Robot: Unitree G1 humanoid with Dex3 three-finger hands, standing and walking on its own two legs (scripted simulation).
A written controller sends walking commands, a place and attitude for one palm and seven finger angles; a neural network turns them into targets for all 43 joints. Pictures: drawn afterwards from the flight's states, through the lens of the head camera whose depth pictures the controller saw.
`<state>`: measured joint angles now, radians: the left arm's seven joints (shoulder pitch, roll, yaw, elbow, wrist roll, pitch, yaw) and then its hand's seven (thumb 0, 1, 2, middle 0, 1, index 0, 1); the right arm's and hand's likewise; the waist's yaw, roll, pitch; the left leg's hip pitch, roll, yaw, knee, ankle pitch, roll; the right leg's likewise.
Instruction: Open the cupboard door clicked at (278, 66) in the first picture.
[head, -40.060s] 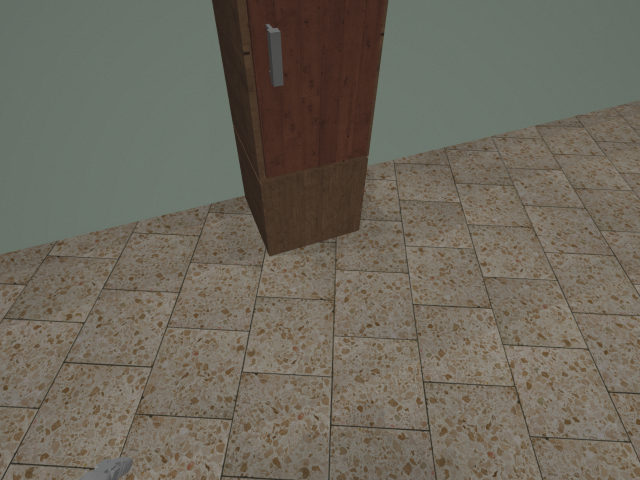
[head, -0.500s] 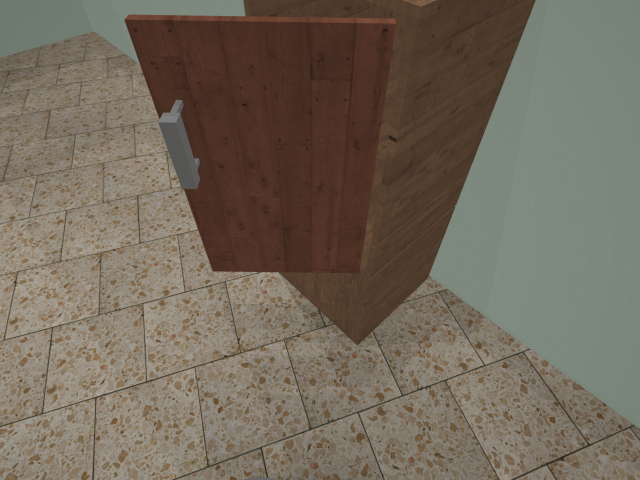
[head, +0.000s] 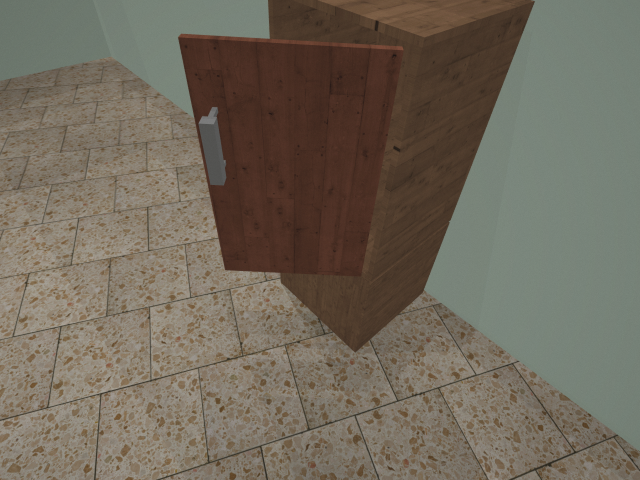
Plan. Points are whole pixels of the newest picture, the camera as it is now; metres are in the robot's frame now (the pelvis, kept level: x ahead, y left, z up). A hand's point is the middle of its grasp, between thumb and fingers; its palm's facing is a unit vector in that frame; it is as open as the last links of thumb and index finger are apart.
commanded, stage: come to a stop and stand still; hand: left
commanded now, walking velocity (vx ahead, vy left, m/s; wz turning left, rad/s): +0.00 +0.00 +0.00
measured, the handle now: (216, 146) +0.67 +0.24 +0.07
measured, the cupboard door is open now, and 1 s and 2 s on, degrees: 46 46 46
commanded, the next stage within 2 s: look again from close up in 1.86 s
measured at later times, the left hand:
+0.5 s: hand out of the picture -0.01 +0.21 -0.17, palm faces +0.02 -0.99 -0.15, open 7.3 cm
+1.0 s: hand out of the picture -0.22 +0.20 -0.16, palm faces +0.02 -0.99 -0.14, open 7.4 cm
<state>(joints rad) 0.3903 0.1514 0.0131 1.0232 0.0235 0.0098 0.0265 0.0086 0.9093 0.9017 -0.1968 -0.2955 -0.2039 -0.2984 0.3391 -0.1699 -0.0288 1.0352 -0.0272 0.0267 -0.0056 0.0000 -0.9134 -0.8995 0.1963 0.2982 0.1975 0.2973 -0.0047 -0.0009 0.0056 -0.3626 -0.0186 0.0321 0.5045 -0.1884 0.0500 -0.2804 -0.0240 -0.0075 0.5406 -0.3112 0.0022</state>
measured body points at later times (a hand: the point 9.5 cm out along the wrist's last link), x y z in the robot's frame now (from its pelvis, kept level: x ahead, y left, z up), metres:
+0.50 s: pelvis -0.10 +0.04 +0.00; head -0.14 +0.07 +0.45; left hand -0.02 +0.27 -0.16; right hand -0.17 -0.16 -0.15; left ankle +0.01 +0.09 -0.73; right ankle -0.11 -0.11 -0.62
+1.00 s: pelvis -0.19 +0.04 +0.02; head -0.22 +0.05 +0.46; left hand -0.22 +0.25 -0.15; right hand -0.21 -0.20 -0.13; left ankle -0.14 +0.18 -0.65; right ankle -0.19 -0.03 -0.73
